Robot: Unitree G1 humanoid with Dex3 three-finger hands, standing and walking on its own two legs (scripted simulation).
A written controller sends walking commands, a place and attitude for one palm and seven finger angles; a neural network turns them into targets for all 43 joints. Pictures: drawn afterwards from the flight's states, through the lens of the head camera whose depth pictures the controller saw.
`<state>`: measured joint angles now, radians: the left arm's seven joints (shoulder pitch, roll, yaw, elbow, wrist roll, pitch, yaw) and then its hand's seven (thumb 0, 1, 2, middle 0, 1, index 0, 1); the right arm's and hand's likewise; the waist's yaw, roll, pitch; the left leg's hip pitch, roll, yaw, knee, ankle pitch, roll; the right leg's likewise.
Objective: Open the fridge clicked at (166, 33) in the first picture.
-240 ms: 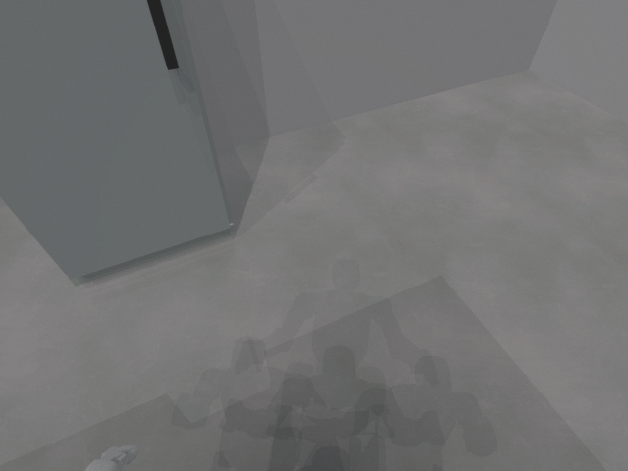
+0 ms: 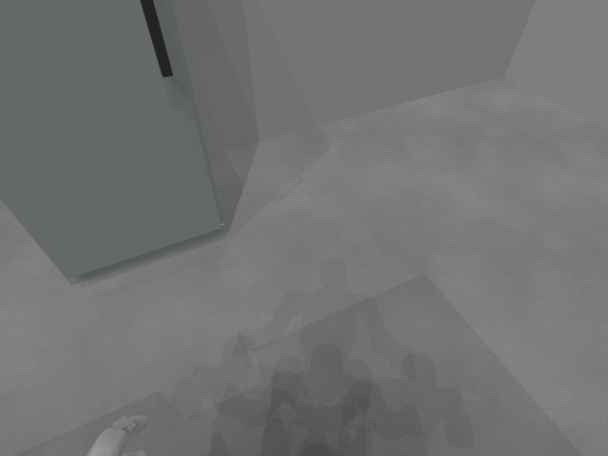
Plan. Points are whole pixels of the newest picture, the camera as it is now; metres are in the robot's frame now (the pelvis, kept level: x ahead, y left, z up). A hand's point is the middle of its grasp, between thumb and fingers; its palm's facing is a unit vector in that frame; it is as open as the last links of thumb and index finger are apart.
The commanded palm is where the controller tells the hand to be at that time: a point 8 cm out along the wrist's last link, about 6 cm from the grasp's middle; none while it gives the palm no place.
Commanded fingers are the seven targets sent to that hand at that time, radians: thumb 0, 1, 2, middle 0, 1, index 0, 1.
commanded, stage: stand and wait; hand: right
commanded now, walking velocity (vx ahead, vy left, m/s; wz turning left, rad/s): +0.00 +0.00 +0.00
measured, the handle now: out of the picture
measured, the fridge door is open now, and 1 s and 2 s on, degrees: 0 0 0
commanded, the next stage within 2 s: look at it before walking up in 0.84 s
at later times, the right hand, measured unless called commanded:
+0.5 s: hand out of the picture +0.06 -0.23 -0.15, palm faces -0.02 +0.94 -0.34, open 7.4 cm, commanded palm none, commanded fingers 0.00 -0.90 -0.90 0.20 0.30 0.20 0.30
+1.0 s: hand out of the picture +0.05 -0.22 -0.15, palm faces -0.03 +0.95 -0.32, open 7.4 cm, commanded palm none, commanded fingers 0.00 -0.90 -0.90 0.20 0.30 0.20 0.30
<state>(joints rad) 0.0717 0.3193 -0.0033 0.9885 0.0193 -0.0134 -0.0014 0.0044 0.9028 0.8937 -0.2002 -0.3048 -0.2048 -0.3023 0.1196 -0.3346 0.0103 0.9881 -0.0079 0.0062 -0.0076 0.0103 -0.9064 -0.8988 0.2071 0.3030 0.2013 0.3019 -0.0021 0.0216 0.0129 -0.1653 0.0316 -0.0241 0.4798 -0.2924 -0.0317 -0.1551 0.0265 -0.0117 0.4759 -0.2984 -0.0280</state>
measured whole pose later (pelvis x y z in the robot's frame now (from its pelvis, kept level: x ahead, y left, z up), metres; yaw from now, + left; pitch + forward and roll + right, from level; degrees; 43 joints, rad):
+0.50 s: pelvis -0.02 +0.02 +0.01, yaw +0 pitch -2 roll +0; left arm 0.12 0.34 0.00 1.10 0.01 -0.01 0.00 0.01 0.90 0.89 -0.20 -0.30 -0.20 -0.30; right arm 0.14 -0.35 0.00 1.07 -0.01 0.00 0.00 0.01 -0.91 -0.90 0.21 0.30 0.20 0.30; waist 0.00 0.01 0.04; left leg -0.15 0.01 -0.02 0.42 -0.23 -0.01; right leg -0.13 0.01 -0.01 0.40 -0.23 0.00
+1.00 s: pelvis -0.03 +0.02 +0.01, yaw +0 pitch -2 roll +0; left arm 0.13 0.34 0.00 1.11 0.01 -0.01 0.00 0.00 0.90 0.89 -0.20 -0.30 -0.20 -0.30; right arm 0.14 -0.34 0.00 1.08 -0.01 0.00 0.00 0.01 -0.91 -0.90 0.21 0.30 0.20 0.30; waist 0.01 0.01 0.03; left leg -0.16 0.00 -0.02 0.39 -0.20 0.00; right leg -0.14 -0.01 0.00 0.38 -0.20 0.01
